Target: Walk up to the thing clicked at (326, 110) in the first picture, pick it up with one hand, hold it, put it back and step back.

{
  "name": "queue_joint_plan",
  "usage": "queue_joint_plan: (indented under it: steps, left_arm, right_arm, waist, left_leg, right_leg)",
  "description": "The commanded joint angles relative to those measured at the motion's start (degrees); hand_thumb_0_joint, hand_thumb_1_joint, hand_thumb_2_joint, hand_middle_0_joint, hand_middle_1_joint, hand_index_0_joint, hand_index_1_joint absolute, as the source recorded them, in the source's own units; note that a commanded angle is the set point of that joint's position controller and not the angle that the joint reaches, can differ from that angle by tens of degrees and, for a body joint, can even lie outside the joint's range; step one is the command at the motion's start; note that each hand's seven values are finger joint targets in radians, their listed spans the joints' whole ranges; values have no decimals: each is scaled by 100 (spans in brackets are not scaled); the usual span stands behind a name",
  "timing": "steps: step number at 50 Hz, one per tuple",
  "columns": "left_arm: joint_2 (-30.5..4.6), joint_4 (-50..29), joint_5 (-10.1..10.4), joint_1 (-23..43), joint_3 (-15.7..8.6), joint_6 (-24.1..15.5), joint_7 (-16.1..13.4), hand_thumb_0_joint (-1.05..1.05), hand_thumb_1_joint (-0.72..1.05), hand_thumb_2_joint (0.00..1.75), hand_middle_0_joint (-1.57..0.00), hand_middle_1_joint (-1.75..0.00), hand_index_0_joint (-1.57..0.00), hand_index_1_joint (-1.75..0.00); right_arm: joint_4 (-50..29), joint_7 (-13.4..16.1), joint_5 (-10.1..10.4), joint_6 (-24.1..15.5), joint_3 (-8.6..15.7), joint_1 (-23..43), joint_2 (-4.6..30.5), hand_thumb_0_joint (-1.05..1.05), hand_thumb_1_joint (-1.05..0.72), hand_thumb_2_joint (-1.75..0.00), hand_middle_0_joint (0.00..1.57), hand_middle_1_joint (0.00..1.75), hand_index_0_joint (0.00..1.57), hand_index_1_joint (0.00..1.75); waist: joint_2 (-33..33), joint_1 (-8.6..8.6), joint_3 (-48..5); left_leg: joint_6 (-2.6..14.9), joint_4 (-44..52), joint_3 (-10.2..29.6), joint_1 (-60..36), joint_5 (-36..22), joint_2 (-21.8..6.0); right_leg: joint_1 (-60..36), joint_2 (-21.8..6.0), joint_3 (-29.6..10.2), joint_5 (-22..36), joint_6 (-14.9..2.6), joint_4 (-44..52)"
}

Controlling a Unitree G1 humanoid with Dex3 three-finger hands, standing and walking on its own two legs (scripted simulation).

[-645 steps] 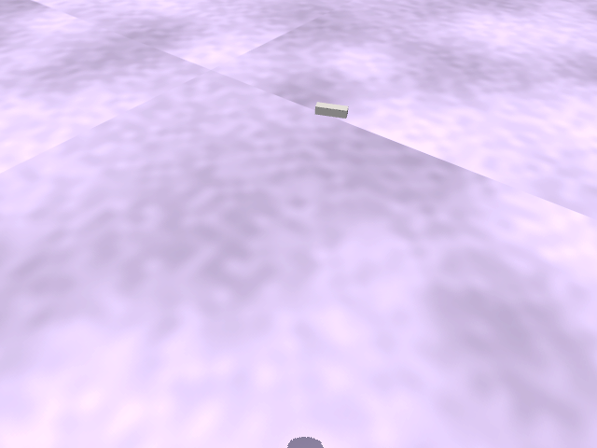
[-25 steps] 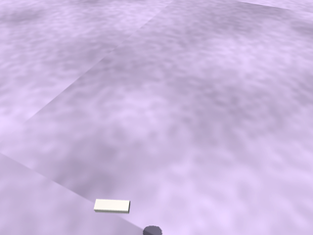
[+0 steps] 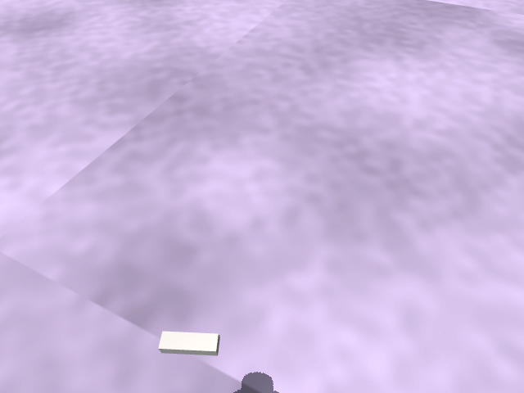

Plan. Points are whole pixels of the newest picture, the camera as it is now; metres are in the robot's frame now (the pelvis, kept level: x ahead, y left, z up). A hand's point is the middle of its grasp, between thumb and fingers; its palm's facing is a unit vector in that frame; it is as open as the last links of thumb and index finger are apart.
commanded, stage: stand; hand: left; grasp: from above
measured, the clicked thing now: (190, 343) +0.41 +0.28 -0.76
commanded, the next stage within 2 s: rise first in 0.12 s
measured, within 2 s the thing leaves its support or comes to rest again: neither
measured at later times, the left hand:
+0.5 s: hand out of the picture +0.15 +0.25 -0.17, palm faces -0.03 -0.93 -0.37, open 9.7 cm
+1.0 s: hand out of the picture +0.12 +0.27 -0.23, palm faces -0.17 -0.87 -0.47, open 14.1 cm
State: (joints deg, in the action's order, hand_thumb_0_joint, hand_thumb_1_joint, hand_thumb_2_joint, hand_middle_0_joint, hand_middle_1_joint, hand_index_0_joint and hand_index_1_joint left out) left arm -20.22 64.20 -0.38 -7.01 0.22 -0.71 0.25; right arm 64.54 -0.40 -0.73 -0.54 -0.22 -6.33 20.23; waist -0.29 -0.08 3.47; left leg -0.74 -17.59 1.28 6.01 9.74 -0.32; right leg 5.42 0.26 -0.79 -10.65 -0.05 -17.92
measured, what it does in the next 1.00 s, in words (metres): lowers itself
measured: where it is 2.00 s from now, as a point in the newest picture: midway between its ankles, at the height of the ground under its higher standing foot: outside the picture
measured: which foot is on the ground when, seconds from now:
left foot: down 0.00-1.00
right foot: down 0.00-1.00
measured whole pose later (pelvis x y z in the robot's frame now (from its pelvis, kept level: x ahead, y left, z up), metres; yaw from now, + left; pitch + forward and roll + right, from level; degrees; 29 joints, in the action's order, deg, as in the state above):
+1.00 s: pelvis -0.02 +0.02 -0.10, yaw +0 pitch +18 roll -2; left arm -18.1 24.9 -14.7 -15.6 -7.0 12.1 -0.6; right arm 30.4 0.9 0.4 -7.0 1.3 -11.5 13.6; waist -0.5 -1.5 -6.4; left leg 0.4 -66.1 2.3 53.5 30.2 -0.2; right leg 51.1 0.9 0.3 -29.9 1.0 -63.3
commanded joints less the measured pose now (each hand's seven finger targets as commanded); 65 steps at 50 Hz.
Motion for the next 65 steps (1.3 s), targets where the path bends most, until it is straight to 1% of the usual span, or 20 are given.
queue_joint_plan:
  steps: [1, 4, 11, 12, 13, 14, 15, 16, 17, 18, 19, 20, 26, 30, 39, 42, 51, 52, 58, 65]
  left_arm:
    - [-1253, -341, -9, 188, -220, -116, -78, 0, 90, 90, -20, -30, -20, -30]
    - [-1272, -337, -11, 200, -231, -122, -87, 0, 90, 90, -20, -30, -20, -30]
    - [-1262, -334, -5, 215, -235, -115, -91, 0, 83, 91, -19, -37, -19, -37]
    - [-242, -2344, 264, 2225, -226, -629, -173, 0, 75, 95, -22, -45, -19, -45]
    - [-532, -1841, 257, 2662, -332, -564, -214, 0, 67, 95, -19, -53, -17, -53]
    - [-1242, -846, 73, 1541, -767, -357, -228, 0, 59, 95, -15, -61, -14, -61]
    - [-1312, -425, -81, 1336, -867, -230, -131, 0, 51, 94, -12, -69, -12, -69]
    - [-1352, -597, -190, 1868, -875, -216, -40, 0, 43, 95, -9, -77, -10, -77]
    - [-1425, -754, -365, 1917, -970, -269, 22, 0, 36, 96, -7, -85, -9, -85]
    - [-1496, -325, -547, 989, -1211, -170, 39, 0, 28, 94, -5, -93, -8, -93]
    - [-1295, -322, -607, 564, -1220, -90, 72, 0, 20, 94, -2, -101, -6, -100]
    - [-1267, -753, -685, 650, -1193, -50, 75, 0, 12, 98, 0, -108, -3, -104]
    - [-966, -1471, -903, 465, -1129, 684, -42, 0, -35, 98, -4, -108, -6, -107]
    - [-884, -2225, -1006, 526, -1104, 733, -73, 0, -53, 98, -7, -108, -7, -107]
    - [-806, -3744, -1367, -412, -1103, 871, -125, 0, -57, 98, -8, -107, -8, -107]
    - [-873, -4242, -1448, -557, -1164, 993, -174, 0, -57, 98, -8, -107, -8, -107]
    - [-772, -4979, -1535, -1193, -1068, 1218, -230, 0, -58, 94, -10, -108, -12, -107]
    - [-860, -5017, -1563, -991, -1095, 1210, -230, 0, -59, 95, -11, -107, -12, -106]
    - [-1031, -4396, -2101, -205, -1058, 775, -234, 0, -59, 96, -10, -106, -10, -106]
    - [-1589, -3708, -3037, 745, -1187, -139, -351, 0, -58, 97, -11, -108, -12, -107]
  right_arm:
    - [-304, 93, 32, -123, 224, 167, 1234, 0, -90, -90, 20, 30, 20, 30]
    - [-324, 105, 31, -124, 231, 173, 1226, 0, -90, -90, 20, 30, 20, 30]
    - [-331, 112, 22, -118, 228, 163, 1220, 0, -91, -90, 20, 30, 20, 30]
    - [-1901, 215, 430, -406, -16, 104, 243, 0, -98, -92, 20, 30, 20, 30]
    - [-1606, 260, 437, -412, 19, -178, 411, 0, -92, -90, 20, 30, 20, 30]
    - [-1608, 323, 443, -348, 165, -403, 631, 0, -92, -91, 20, 30, 20, 30]
    - [-1706, 313, 382, -310, 234, -463, 620, 0, -89, -90, 20, 30, 20, 30]
    - [-1878, 315, 359, -331, 265, -461, 576, 0, -89, -90, 20, 30, 20, 30]
    - [-2007, 320, 268, -376, 336, -530, 543, 0, -90, -90, 20, 30, 20, 30]
    - [-2106, 300, 224, -384, 439, -667, 567, 0, -89, -89, 20, 30, 20, 30]
    - [-2271, 257, 195, -403, 458, -728, 527, 0, -90, -90, 20, 30, 20, 30]
    - [-2445, 241, 202, -404, 490, -740, 507, 0, -89, -90, 20, 30, 20, 30]
    - [-3144, 180, 265, -398, 508, -570, 429, 0, -89, -90, 20, 30, 20, 30]
    - [-3357, 167, 236, -509, 517, -690, 329, 0, -88, -90, 20, 30, 20, 30]
    - [-3781, 171, 176, -728, 569, -700, 281, 0, -91, -90, 20, 30, 20, 30]
    - [-3977, 192, 176, -790, 552, -627, 262, 0, -92, -90, 20, 30, 20, 30]
    - [-4204, 237, 157, -1005, 501, -558, 167, 0, -96, -91, 20, 30, 20, 30]
    - [-4208, 227, 150, -1029, 499, -538, 220, 0, -96, -91, 20, 30, 20, 30]
    - [-4058, 173, 130, -1197, 490, -422, 288, 0, -94, -91, 20, 30, 20, 30]
    - [-3670, -31, 135, -1356, 565, -272, 500, 0, -95, -91, 20, 30, 20, 30]
  waist:
    - [-42, 2, -589]
    - [74, -7, -673]
    - [104, 1, -491]
    - [-49, -657, -96]
    - [84, -443, -273]
    - [123, -263, -240]
    - [326, -229, -434]
    - [515, -227, -610]
    - [437, -143, -1067]
    - [80, 35, -1431]
    - [-25, 156, -1597]
    - [-168, 202, -1850]
    - [125, 25, -1665]
    - [18, -47, -1732]
    - [-388, -104, -2182]
    - [-431, -116, -2216]
    - [-343, -172, -2533]
    - [-394, -213, -2457]
    - [-339, -287, -2532]
    - [-658, -91, -3440]
  left_leg:
    - [183, 173, 486, -215, -923, -700]
    - [181, 119, 450, -324, -1196, -711]
    - [165, 158, 450, -206, -1058, -700]
    - [167, -292, -322, 664, -43, 129]
    - [185, -322, -324, 614, 114, 140]
    - [173, -373, -323, 765, 169, 133]
    - [203, -642, -308, 954, 162, 154]
    - [236, -851, -274, 1108, 63, 139]
    - [232, -1053, -280, 1135, -46, 166]
    - [192, -1270, -277, 1292, -312, 221]
    - [153, -1422, -258, 1414, -448, 244]
    - [135, -1489, -269, 1391, -651, 267]
    - [142, -1886, -162, 1875, -424, 182]
    - [142, -2461, -165, 2298, -96, 149]
    - [78, -3337, 90, 2895, -139, -51]
    - [97, -3495, 109, 3183, 296, -39]
    - [153, -4247, 73, 3846, 441, 7]
    - [133, -4273, 129, 3981, 551, -20]
    - [146, -5112, 164, 4892, 999, 23]
    - [93, -6250, 254, 5763, 894, 54]
  right_leg:
    - [-69, -775, -547, 972, -151, 230]
    - [-108, -770, -518, 1226, -138, 181]
    - [-64, -756, -508, 1072, -131, 238]
    - [1261, -87, 1, 514, -16, -106]
    - [912, -84, 65, 215, 0, -85]
    - [956, -30, 132, 1, -55, -145]
    - [1055, -44, 122, -51, -58, -304]
    - [1164, -44, 130, 71, -52, -524]
    - [1112, -81, 80, 255, -45, -751]
    - [1039, -106, 83, 514, -75, -1018]
    - [1021, -68, 88, 573, -107, -1228]
    - [942, -50, 73, 784, -115, -1319]
    - [1586, 72, 204, 391, -90, -1652]
    - [2255, 65, 180, 69, -69, -2222]
    - [3437, 110, 261, -265, -130, -3367]
    - [3657, 111, 235, -532, -130, -3515]
    - [4215, 117, 252, -631, -128, -4094]
    - [4387, 126, 259, -735, -139, -4227]
    - [5484, 135, 247, -1122, -163, -5102]
    - [6938, 117, 235, -1201, -195, -6502]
